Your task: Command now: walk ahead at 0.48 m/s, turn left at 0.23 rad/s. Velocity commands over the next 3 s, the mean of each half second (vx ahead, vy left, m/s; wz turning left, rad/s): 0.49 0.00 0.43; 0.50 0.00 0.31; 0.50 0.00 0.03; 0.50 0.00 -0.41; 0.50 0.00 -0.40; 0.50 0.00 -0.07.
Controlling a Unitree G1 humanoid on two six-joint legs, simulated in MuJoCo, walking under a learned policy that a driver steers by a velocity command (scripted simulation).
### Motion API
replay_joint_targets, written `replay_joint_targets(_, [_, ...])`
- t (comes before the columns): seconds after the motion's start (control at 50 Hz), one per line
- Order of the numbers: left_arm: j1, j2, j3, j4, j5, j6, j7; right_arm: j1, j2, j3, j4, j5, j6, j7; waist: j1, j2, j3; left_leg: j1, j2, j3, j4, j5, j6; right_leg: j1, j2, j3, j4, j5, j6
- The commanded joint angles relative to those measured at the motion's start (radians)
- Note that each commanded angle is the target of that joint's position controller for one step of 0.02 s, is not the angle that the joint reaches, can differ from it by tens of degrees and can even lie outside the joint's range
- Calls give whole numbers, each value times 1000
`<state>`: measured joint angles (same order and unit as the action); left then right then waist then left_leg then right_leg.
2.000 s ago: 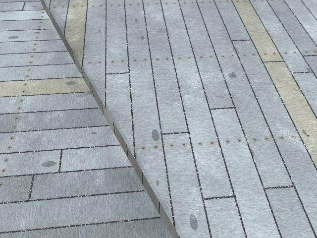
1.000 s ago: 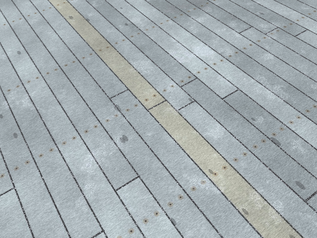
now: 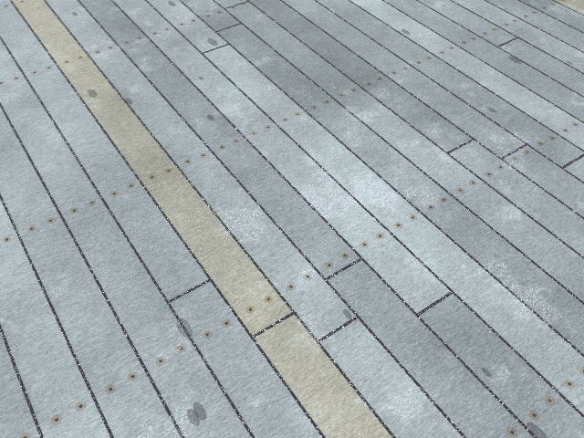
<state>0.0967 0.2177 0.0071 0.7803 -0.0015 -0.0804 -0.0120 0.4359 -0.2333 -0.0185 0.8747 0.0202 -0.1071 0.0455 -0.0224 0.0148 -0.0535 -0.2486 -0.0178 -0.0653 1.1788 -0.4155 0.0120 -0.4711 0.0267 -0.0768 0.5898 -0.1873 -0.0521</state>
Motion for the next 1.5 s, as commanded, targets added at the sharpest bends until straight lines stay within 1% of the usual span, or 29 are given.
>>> replay_joint_targets(0.02, [145,117,47,24,2,-32,22,-106,-112,-37,-147,35,-6,-55,48,-37,-16,-417,120,-55,202,126,17,330,-329,396,-367,132,-184])
replay_joint_targets(0.06, [81,72,42,38,4,-47,9,-26,-72,-39,-130,25,39,-60,-8,-131,16,-370,148,-52,179,140,28,224,-285,264,-449,8,-175])
replay_joint_targets(0.12, [66,115,57,63,11,-58,10,-90,-67,-42,-172,13,68,-66,-26,-59,92,-438,168,-54,76,204,3,138,-272,126,-499,106,-176])
replay_joint_targets(0.2, [79,168,67,65,11,-56,23,-210,-58,-37,-212,-4,57,-42,13,-26,82,-385,154,21,-275,487,0,169,-209,-40,-477,243,-139])
replay_joint_targets(0.32, [202,240,89,97,-14,-4,26,-396,-66,-38,-309,2,53,0,101,-25,114,-488,116,91,-534,420,55,526,-309,-62,-380,380,-102])
replay_joint_targets(0.36, [185,266,99,87,-21,14,30,-362,-99,-55,-325,-3,58,7,63,-69,74,-395,55,150,-548,299,89,578,-309,-94,-255,708,-76])
replay_joint_targets(0.4, [155,275,103,74,-23,31,38,-153,-166,-96,-283,-1,63,2,-62,-90,-34,-112,-36,194,-618,279,139,542,-268,-138,50,912,-38])
replay_joint_targets(0.42, [157,241,89,56,-9,27,40,23,-244,-132,-242,0,70,-18,-141,-21,-131,205,20,59,-637,318,190,324,-226,-140,338,688,3])
replay_joint_targets(0.44, [261,88,39,-2,31,-2,20,16,-363,-150,-242,5,66,-28,-28,259,-211,597,290,-491,-693,237,379,-179,-22,-84,720,-242,66])
replay_joint_targets(0.46, [180,157,45,-16,-4,-49,0,62,-287,-127,-270,1,55,-26,-96,190,-377,702,368,-796,-861,89,453,-327,26,158,882,-376,62])
replay_joint_targets(0.48, [78,202,60,-46,-43,-71,-11,30,-229,-112,-262,-13,48,-28,-115,134,-244,632,333,-642,-870,138,381,-417,-38,185,873,-281,38])
replay_joint_targets(0.54, [50,187,61,-65,2,-66,3,-151,-157,-84,-303,-18,43,-33,8,-31,-56,209,234,-358,-897,461,305,-245,-131,172,647,-132,42])
replay_joint_targets(0.6, [78,164,62,-71,9,-31,4,-179,-164,-83,-304,-12,39,-43,51,-8,-9,58,199,-263,-935,545,303,-187,-140,147,492,-111,88])
replay_joint_targets(0.68, [-53,99,33,-92,17,-26,1,-133,-190,-89,-266,-9,39,-59,-2,30,23,-31,119,-112,-943,529,238,-91,-103,102,154,186,108])
replay_joint_targets(0.84, [-160,160,57,-142,-5,-48,-26,-44,-200,-95,-197,-4,47,-52,-50,93,66,176,214,-221,-834,426,188,-83,-61,106,-77,168,24])
replay_joint_targets(0.88, [-31,188,79,-110,0,-54,-24,-69,-188,-91,-202,-5,55,-54,23,98,12,186,169,-192,-701,652,154,93,-22,63,-125,139,-21])
replay_joint_targets(0.9, [116,229,96,-83,10,-57,-20,-85,-157,-78,-217,-12,54,-55,92,68,-100,104,115,-143,-506,665,119,320,-96,130,-84,193,-72])
replay_joint_targets(0.92, [274,312,118,-63,25,-54,-15,7,-100,-58,-234,-11,43,-57,105,-124,-271,-222,-11,-52,-135,392,38,718,-313,474,-76,127,-219])
replay_joint_targets(0.94, [347,289,117,-24,-3,-43,-24,50,-93,-48,-228,0,31,-56,115,-326,-339,-454,-83,-70,89,-152,2,851,-422,835,-241,-113,-309])
replay_joint_targets(0.96, [305,223,97,-34,-21,-36,-20,-38,-173,-66,-236,16,27,-54,134,-204,-201,-572,-22,-111,183,-118,7,776,-400,789,-278,-290,-260])
replay_joint_targets(1.0, [184,174,75,-54,2,-20,-12,-197,-167,-63,-276,-7,24,-54,100,-59,-8,-563,67,-36,106,40,18,491,-319,546,-320,-168,-194])
replay_joint_targets(1.04, [136,145,64,-57,13,-24,-14,-169,-142,-65,-273,-15,30,-53,39,-97,29,-455,116,-32,11,106,15,336,-264,445,-363,-4,-186])
replay_joint_targets(1.2, [203,208,80,5,-16,-19,4,-324,-68,-35,-296,-15,28,-45,70,-79,52,-402,120,36,-429,404,-20,307,-204,200,-423,253,-160])
replay_joint_targets(1.32, [287,231,85,51,-28,6,4,-466,-84,-40,-340,1,16,-15,116,-91,95,-372,77,53,-627,409,11,434,-260,216,-365,225,-135])
replay_joint_targets(1.4, [255,235,86,54,-28,23,13,-233,-163,-82,-279,-15,11,-19,-26,-85,-42,3,16,105,-714,356,89,431,-209,152,-71,572,-76])
replay_joint_targets(1.42, [243,185,64,28,-5,19,15,-46,-232,-104,-247,-27,14,-30,-102,-2,-190,304,172,-60,-670,408,155,250,-155,104,213,389,-36])
replay_joint_targets(1.44, [361,78,29,9,-5,-2,8,6,-313,-119,-233,-33,19,-30,-56,270,-308,639,411,-515,-756,224,314,-161,13,81,578,-231,33])
replay_joint_targets(1.46, [320,166,49,29,-25,-18,2,28,-216,-98,-233,-23,23,-31,-99,209,-321,634,421,-632,-838,91,309,-284,-10,207,710,-374,28])
replay_joint_targets(1.5, [175,203,63,-13,-42,-22,2,-96,-161,-74,-238,-25,22,-37,-67,74,-96,382,352,-361,-876,191,237,-315,-99,180,701,-213,21])
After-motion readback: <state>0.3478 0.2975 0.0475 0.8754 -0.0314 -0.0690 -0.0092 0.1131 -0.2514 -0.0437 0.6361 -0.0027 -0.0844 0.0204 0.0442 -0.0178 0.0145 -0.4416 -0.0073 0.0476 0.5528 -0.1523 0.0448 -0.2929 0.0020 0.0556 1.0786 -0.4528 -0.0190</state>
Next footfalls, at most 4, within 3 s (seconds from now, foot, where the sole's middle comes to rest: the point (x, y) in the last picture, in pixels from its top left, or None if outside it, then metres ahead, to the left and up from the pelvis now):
0.42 left None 0.39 0.17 -0.76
0.90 right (274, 350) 0.73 0.06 -0.76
1.42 left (146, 299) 0.88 0.40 -0.76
1.96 right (214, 202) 1.23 0.25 -0.76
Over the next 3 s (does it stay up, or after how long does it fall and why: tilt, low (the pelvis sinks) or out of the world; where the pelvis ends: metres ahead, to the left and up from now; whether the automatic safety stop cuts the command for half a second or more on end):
stays up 1.63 0.32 0.00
